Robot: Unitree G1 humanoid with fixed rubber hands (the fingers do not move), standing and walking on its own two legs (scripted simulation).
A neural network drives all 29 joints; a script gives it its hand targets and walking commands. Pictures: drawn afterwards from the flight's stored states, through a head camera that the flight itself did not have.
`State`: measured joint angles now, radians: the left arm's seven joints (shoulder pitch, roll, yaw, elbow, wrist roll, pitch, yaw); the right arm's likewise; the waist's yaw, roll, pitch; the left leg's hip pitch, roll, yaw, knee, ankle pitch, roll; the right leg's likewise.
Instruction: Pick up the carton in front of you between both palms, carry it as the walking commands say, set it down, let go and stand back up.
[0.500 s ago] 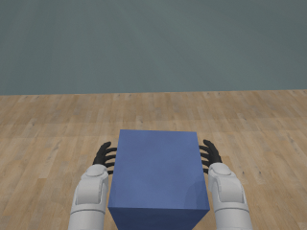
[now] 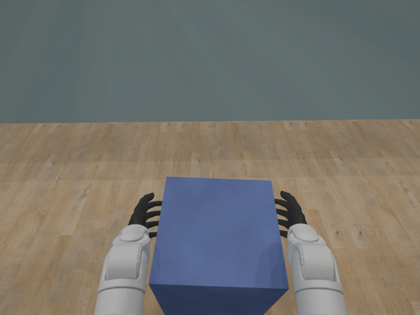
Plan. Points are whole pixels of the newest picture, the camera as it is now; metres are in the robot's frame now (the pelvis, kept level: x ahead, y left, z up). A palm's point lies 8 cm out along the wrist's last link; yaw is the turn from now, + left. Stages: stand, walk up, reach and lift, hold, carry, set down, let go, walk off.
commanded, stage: hold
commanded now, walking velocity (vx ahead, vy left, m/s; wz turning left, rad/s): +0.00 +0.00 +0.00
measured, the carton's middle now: (215, 251) +0.28 -0.01 -0.04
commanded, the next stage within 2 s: set down in 0.32 s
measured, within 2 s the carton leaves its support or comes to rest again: neither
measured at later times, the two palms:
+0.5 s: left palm (134, 240) +0.26 +0.14 +0.04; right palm (291, 217) +0.30 -0.15 +0.05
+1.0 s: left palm (159, 255) +0.33 +0.13 -0.15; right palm (276, 251) +0.33 -0.17 -0.15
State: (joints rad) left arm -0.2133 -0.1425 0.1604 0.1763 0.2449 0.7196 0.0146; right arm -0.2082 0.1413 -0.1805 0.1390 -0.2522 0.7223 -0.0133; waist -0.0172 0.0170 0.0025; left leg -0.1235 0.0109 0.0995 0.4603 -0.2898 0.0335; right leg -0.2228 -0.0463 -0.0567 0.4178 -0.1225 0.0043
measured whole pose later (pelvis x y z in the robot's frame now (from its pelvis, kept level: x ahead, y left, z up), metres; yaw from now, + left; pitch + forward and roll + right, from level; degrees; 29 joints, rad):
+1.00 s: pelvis -0.04 -0.03 -0.07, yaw +7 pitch +26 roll +0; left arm -0.60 -0.09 0.34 0.61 0.25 0.14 0.00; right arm -0.52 0.19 -0.45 0.45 -0.27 0.15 -0.03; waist -0.06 0.03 0.01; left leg -1.05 -0.08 -0.09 0.97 -0.36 -0.01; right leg -1.10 0.04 0.07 0.92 -0.26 0.02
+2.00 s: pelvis -0.10 -0.03 -0.32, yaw +8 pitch +47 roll -1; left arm -1.23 0.13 0.19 1.01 0.15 0.20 0.08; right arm -0.97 0.06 -0.61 0.62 -0.17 0.21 -0.09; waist -0.16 0.06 -0.06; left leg -2.15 -0.18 -0.06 1.89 -0.56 -0.04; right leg -2.19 0.09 0.09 1.81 -0.44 0.09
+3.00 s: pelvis -0.10 -0.02 -0.39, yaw +7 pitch +42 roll -4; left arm -1.47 0.26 -0.02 1.27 0.02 0.14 0.10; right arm -1.17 -0.05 -0.59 0.89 -0.12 0.13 -0.06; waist -0.20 0.05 0.20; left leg -2.29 -0.16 -0.03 2.16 -0.61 0.00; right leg -2.30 0.04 0.04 2.06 -0.50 0.10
